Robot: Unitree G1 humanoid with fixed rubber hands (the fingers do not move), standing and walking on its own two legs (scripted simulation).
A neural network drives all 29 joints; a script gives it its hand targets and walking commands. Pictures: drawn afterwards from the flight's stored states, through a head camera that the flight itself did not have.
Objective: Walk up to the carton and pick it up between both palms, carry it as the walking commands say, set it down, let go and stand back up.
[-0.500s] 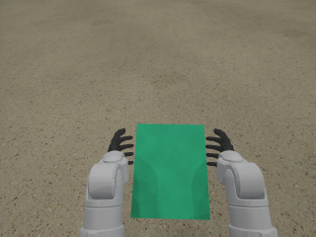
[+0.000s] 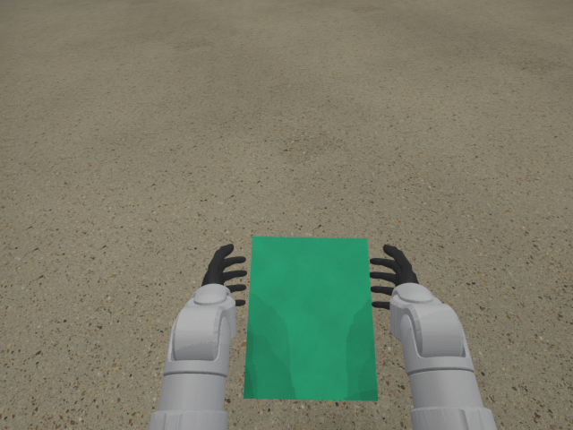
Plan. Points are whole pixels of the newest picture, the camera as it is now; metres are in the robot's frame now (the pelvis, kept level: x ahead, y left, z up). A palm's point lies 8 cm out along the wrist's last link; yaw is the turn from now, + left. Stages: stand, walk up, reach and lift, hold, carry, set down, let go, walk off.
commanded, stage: carry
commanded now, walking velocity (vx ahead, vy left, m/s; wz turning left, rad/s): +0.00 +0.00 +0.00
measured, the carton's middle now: (307, 316) +0.33 +0.00 -0.04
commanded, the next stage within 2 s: none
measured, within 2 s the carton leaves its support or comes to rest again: neither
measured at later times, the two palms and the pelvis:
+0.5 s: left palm (220, 318) +0.28 +0.12 +0.05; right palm (413, 319) +0.27 -0.14 +0.04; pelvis -0.02 -0.01 +0.00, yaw +0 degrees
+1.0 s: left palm (227, 324) +0.26 +0.11 +0.06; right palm (429, 327) +0.25 -0.16 +0.05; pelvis -0.03 -0.02 +0.00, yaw -1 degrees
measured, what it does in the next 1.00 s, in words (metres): stands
